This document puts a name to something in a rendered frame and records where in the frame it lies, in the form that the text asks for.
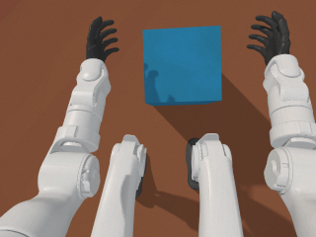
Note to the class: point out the robot left forearm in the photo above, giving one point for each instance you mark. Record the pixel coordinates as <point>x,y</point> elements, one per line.
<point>80,130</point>

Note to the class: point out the robot left hand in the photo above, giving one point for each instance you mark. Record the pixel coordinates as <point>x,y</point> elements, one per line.
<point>95,47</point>

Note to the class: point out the robot right hand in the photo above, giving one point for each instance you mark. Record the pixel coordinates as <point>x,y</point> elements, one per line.
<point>277,41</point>

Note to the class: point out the robot right forearm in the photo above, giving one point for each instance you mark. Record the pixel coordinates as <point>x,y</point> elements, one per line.
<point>290,110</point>

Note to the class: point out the robot right upper arm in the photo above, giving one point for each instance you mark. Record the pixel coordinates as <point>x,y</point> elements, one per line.
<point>291,171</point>

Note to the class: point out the right robot thigh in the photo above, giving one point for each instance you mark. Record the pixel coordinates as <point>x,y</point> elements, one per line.
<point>219,213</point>

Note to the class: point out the robot left upper arm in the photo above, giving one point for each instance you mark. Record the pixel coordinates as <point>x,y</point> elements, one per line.
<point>65,180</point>

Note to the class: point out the carton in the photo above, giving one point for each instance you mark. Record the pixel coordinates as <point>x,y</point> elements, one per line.
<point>182,66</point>

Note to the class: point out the left robot shin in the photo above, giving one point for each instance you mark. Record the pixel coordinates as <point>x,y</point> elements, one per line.
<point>127,137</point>

